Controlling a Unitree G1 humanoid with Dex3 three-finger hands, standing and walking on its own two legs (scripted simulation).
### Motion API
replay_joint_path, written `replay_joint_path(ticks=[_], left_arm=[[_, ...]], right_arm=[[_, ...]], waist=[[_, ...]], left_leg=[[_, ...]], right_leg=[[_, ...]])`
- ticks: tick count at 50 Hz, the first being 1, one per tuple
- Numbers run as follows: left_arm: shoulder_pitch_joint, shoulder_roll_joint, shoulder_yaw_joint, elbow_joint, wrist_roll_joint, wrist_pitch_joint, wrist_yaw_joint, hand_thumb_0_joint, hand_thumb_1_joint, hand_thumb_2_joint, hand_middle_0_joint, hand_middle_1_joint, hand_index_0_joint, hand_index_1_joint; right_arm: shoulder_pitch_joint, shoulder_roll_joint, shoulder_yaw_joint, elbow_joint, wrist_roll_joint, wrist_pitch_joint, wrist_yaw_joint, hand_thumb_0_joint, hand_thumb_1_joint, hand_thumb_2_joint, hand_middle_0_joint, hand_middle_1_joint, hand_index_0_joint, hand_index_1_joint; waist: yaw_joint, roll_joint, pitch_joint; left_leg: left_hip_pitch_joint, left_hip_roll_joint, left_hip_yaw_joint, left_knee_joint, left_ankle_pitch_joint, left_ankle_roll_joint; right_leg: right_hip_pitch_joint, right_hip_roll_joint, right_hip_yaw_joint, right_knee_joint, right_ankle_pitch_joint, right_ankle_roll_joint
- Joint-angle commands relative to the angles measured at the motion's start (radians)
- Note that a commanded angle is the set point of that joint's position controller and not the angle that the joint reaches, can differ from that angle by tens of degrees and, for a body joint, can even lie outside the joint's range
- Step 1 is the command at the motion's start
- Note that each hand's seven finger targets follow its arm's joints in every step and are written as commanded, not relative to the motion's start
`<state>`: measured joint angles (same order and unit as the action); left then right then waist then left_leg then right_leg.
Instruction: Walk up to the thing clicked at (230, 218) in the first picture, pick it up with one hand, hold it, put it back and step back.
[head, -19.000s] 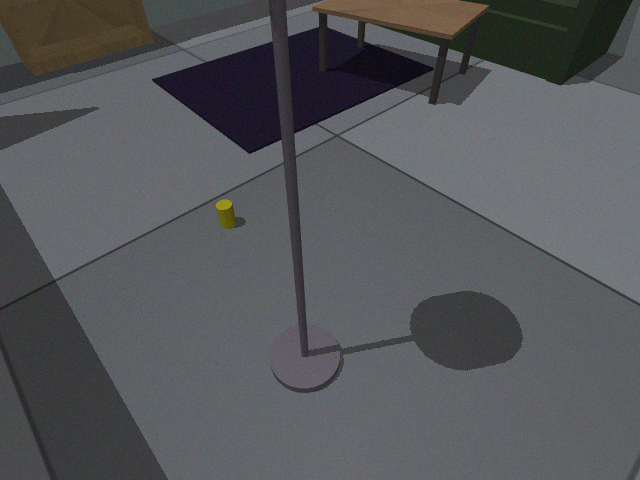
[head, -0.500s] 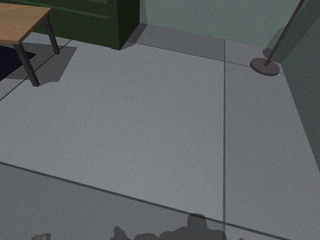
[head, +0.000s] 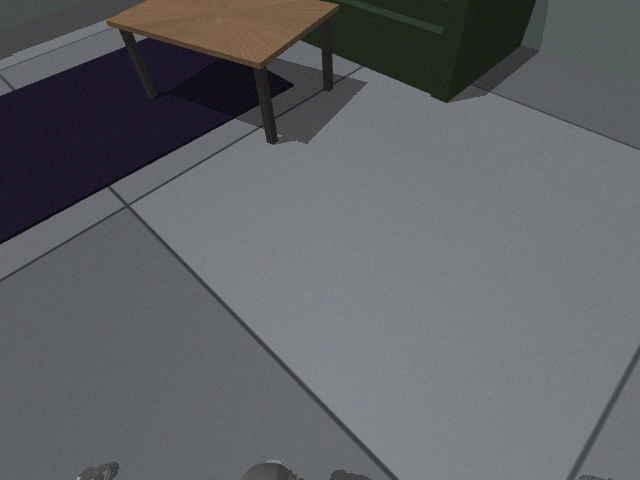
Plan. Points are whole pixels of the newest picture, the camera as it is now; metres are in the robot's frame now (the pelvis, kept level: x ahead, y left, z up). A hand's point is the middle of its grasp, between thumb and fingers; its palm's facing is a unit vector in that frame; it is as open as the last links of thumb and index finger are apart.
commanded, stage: walk up
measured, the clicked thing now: out of the picture +0.53 +1.43 -0.71
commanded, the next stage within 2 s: none
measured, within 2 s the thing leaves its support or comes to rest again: neither
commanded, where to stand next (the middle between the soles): +0.08 +0.05 m, yaw +63 degrees
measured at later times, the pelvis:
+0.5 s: pelvis +0.02 +0.00 -0.01, yaw +27 degrees
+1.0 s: pelvis +0.01 +0.02 -0.02, yaw +49 degrees
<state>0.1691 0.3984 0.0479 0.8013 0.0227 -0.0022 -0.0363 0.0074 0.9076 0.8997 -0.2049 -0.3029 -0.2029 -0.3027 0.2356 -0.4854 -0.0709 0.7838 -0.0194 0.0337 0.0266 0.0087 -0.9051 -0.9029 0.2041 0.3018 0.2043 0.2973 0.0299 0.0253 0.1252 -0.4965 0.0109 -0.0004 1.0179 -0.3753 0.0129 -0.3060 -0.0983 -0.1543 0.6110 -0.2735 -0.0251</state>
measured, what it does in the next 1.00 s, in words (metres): steps on the spot, turning left: left foot, then right foot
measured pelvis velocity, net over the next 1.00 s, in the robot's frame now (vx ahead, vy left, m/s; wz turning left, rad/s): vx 0.01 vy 0.02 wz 0.85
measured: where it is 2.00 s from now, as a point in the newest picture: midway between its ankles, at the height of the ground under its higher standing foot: outside the picture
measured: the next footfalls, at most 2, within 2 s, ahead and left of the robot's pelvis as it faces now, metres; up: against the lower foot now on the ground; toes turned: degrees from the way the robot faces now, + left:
left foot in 0.28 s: +0.05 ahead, +0.12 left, +0.00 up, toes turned +21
right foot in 0.60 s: +0.16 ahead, -0.09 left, +0.00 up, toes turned +29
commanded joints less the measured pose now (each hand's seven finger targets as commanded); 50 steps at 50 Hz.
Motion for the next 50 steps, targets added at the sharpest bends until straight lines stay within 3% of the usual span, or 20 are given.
replay_joint_path(ticks=[1, 6, 11, 14, 15, 16, 17, 19, 27, 29, 30, 31, 32, 37, 44, 45, 46, 47, 48, 50], left_arm=[[0.051, 0.269, 0.090, -0.076, -0.008, -0.040, 0.037, 0.000, 0.900, 0.900, -0.200, -0.300, -0.200, -0.300], [0.075, 0.283, 0.094, -0.091, -0.004, -0.039, 0.050, 0.000, 0.900, 0.900, -0.200, -0.300, -0.200, -0.300], [0.095, 0.323, 0.109, -0.105, 0.001, -0.034, 0.049, 0.000, 0.900, 0.900, -0.200, -0.300, -0.200, -0.300], [0.088, 0.311, 0.096, -0.117, -0.005, -0.032, 0.040, 0.000, 0.900, 0.900, -0.200, -0.300, -0.200, -0.300], [0.116, 0.260, 0.083, -0.116, -0.012, -0.027, 0.034, 0.000, 0.900, 0.900, -0.200, -0.300, -0.200, -0.300], [0.044, 0.210, 0.071, -0.159, -0.019, -0.027, 0.027, 0.000, 0.900, 0.900, -0.200, -0.300, -0.200, -0.300], [-0.023, 0.274, 0.080, -0.159, -0.001, -0.028, 0.037, 0.000, 0.900, 0.900, -0.200, -0.300, -0.200, -0.300], [0.093, 0.266, 0.063, -0.095, -0.013, -0.024, 0.041, 0.000, 0.900, 0.900, -0.200, -0.300, -0.200, -0.300], [0.159, 0.232, 0.056, -0.086, -0.021, -0.050, 0.070, 0.000, 0.900, 0.900, -0.200, -0.300, -0.200, -0.300], [0.224, 0.236, 0.064, -0.076, -0.013, -0.065, 0.076, 0.000, 0.900, 0.900, -0.200, -0.300, -0.200, -0.300], [0.273, 0.307, 0.085, -0.075, 0.003, -0.074, 0.083, 0.000, 0.900, 0.900, -0.200, -0.300, -0.200, -0.300], [0.221, 0.410, 0.111, -0.098, 0.021, -0.074, 0.086, 0.000, 0.900, 0.900, -0.200, -0.300, -0.200, -0.300], [0.116, 0.437, 0.119, -0.115, 0.016, -0.065, 0.084, 0.000, 0.900, 0.900, -0.200, -0.300, -0.200, -0.300], [0.051, 0.321, 0.096, -0.108, 0.017, -0.070, 0.071, 0.000, 0.900, 0.900, -0.200, -0.300, -0.200, -0.300], [0.060, 0.301, 0.085, -0.118, 0.005, -0.015, 0.015, 0.000, 0.900, 0.900, -0.200, -0.300, -0.200, -0.300], [0.084, 0.249, 0.067, -0.112, -0.004, -0.004, 0.015, 0.000, 0.900, 0.900, -0.200, -0.300, -0.200, -0.300], [0.070, 0.188, 0.048, -0.126, -0.011, 0.004, 0.013, 0.000, 0.900, 0.900, -0.200, -0.300, -0.200, -0.300], [0.040, 0.164, 0.036, -0.163, -0.012, 0.009, 0.015, 0.000, 0.900, 0.900, -0.200, -0.300, -0.200, -0.300], [-0.026, 0.260, 0.057, -0.147, -0.010, 0.008, 0.033, 0.000, 0.900, 0.900, -0.200, -0.300, -0.200, -0.300], [0.047, 0.252, 0.061, -0.098, -0.020, 0.005, 0.037, 0.000, 0.900, 0.900, -0.200, -0.300, -0.200, -0.300]], right_arm=[[0.004, -0.110, -0.036, -0.090, -0.013, 0.005, 0.026, 0.000, -0.900, -0.900, 0.200, 0.300, 0.200, 0.300], [-0.059, -0.103, -0.041, -0.125, -0.008, 0.020, 0.047, 0.000, -0.900, -0.900, 0.200, 0.300, 0.200, 0.300], [-0.079, -0.115, -0.054, -0.163, -0.012, 0.027, 0.052, 0.000, -0.900, -0.900, 0.200, 0.300, 0.200, 0.300], [0.040, -0.161, -0.083, -0.142, -0.024, 0.021, 0.034, 0.000, -0.900, -0.900, 0.200, 0.300, 0.200, 0.300], [0.081, -0.208, -0.101, -0.136, -0.035, 0.017, 0.021, 0.000, -0.900, -0.900, 0.200, 0.300, 0.200, 0.300], [0.063, -0.301, -0.119, -0.162, -0.028, 0.015, 0.014, 0.000, -0.900, -0.900, 0.200, 0.300, 0.200, 0.300], [0.067, -0.298, -0.124, -0.164, -0.015, 0.010, 0.011, 0.000, -0.900, -0.900, 0.200, 0.300, 0.200, 0.300], [-0.015, -0.202, -0.094, -0.164, 0.003, -0.002, -0.004, 0.000, -0.900, -0.900, 0.200, 0.300, 0.200, 0.300], [-0.041, -0.201, -0.101, -0.216, -0.026, -0.011, 0.004, 0.000, -0.900, -0.900, 0.200, 0.300, 0.200, 0.300], [-0.099, -0.166, -0.089, -0.241, -0.016, -0.006, 0.007, 0.000, -0.900, -0.900, 0.200, 0.300, 0.200, 0.300], [-0.110, -0.104, -0.068, -0.257, -0.007, -0.008, 0.005, 0.000, -0.900, -0.900, 0.200, 0.300, 0.200, 0.300], [-0.059, -0.046, -0.056, -0.255, -0.013, -0.011, 0.005, 0.000, -0.900, -0.900, 0.200, 0.300, 0.200, 0.300], [-0.038, -0.141, -0.083, -0.233, -0.032, 0.002, -0.007, 0.000, -0.900, -0.900, 0.200, 0.300, 0.200, 0.300], [0.049, -0.142, -0.094, -0.129, -0.007, -0.008, 0.035, 0.000, -0.900, -0.900, 0.200, 0.300, 0.200, 0.300], [0.082, -0.105, -0.070, -0.038, 0.022, -0.059, -0.003, 0.000, -0.900, -0.900, 0.200, 0.300, 0.200, 0.300], [0.124, -0.138, -0.078, -0.015, 0.013, -0.072, -0.019, 0.000, -0.900, -0.900, 0.200, 0.300, 0.200, 0.300], [0.170, -0.212, -0.094, -0.013, 0.000, -0.083, -0.036, 0.000, -0.900, -0.900, 0.200, 0.300, 0.200, 0.300], [0.179, -0.333, -0.109, -0.045, -0.006, -0.093, -0.046, 0.000, -0.900, -0.900, 0.200, 0.300, 0.200, 0.300], [0.164, -0.368, -0.119, -0.028, 0.011, -0.091, -0.051, 0.000, -0.900, -0.900, 0.200, 0.300, 0.200, 0.300], [0.084, -0.255, -0.077, -0.039, 0.011, -0.094, -0.069, 0.000, -0.900, -0.900, 0.200, 0.300, 0.200, 0.300]], waist=[[0.039, -0.207, -0.120], [0.047, -0.172, -0.136], [0.043, -0.163, -0.160], [-0.048, -0.068, -0.231], [-0.084, 0.112, -0.239], [-0.093, 0.356, -0.182], [-0.103, 0.219, -0.160], [-0.051, 0.083, -0.167], [-0.028, 0.123, -0.154], [0.037, 0.055, -0.186], [0.080, -0.087, -0.207], [0.058, -0.334, -0.175], [0.022, -0.270, -0.165], [-0.019, -0.225, -0.074], [-0.006, -0.200, -0.161], [-0.026, -0.098, -0.195], [-0.071, 0.061, -0.189], [-0.067, 0.212, -0.172], [-0.089, 0.146, -0.129], [-0.031, 0.075, -0.117]], left_leg=[[-0.104, 0.044, -0.008, -0.092, 0.046, -0.013], [-0.001, 0.050, 0.039, -0.183, 0.087, -0.006], [0.068, 0.046, 0.069, -0.284, 0.002, 0.022], [0.349, -0.014, 0.047, -0.452, -0.039, 0.093], [0.461, 0.035, -0.134, -0.582, -0.028, 0.157], [0.502, 0.224, -0.561, -0.670, 0.106, 0.280], [0.388, 0.301, -0.644, -0.701, 0.172, 0.340], [0.405, 0.194, -0.356, -0.574, 0.312, 0.255], [0.137, 0.111, -0.460, -0.518, 0.431, 0.217], [0.019, 0.038, -0.402, -0.409, 0.364, 0.147], [-0.078, -0.056, -0.301, -0.261, 0.238, 0.077], [-0.250, -0.174, -0.101, -0.045, -0.157, 0.004], [-0.229, -0.059, -0.148, 0.145, -0.198, -0.008], [-0.100, 0.006, -0.057, 0.045, 0.012, -0.040], [0.274, -0.088, 0.132, -0.439, 0.145, -0.040], [0.375, -0.091, 0.086, -0.481, 0.156, -0.023], [0.454, 0.030, -0.178, -0.573, 0.073, 0.054], [0.421, 0.315, -0.692, -0.658, 0.110, 0.201], [0.327, 0.373, -0.794, -0.677, 0.083, 0.311], [0.346, 0.241, -0.496, -0.539, 0.277, 0.241]], right_leg=[[0.279, -0.261, 0.197, -0.227, 0.441, -0.081], [0.270, -0.286, 0.074, -0.212, 0.513, -0.021], [0.247, -0.351, 0.024, -0.131, 0.432, -0.058], [0.051, -0.303, -0.062, 0.124, 0.366, -0.025], [-0.104, -0.191, -0.120, 0.354, 0.157, 0.021], [-0.391, 0.039, -0.111, 0.471, -0.361, 0.093], [-0.333, 0.000, 0.078, 0.497, -0.440, 0.071], [-0.307, -0.048, 0.101, 0.453, -0.332, 0.065], [-0.042, 0.061, 0.119, 0.182, -0.174, 0.012], [0.147, 0.066, 0.142, -0.040, -0.018, -0.023], [0.242, -0.078, 0.316, -0.213, -0.091, -0.068], [0.285, -0.396, 0.640, -0.338, -0.086, -0.165], [0.171, -0.543, 0.752, -0.353, -0.093, -0.301], [0.094, -0.227, 0.198, -0.259, -0.095, -0.154], [0.025, -0.198, 0.003, 0.035, 0.019, -0.099], [-0.038, -0.152, -0.028, 0.170, -0.029, -0.062], [-0.203, -0.093, -0.023, 0.387, -0.133, -0.020], [-0.406, 0.020, 0.062, 0.487, -0.342, 0.025], [-0.386, -0.039, 0.187, 0.535, -0.357, 0.015], [-0.375, -0.062, 0.213, 0.502, -0.280, 0.009]])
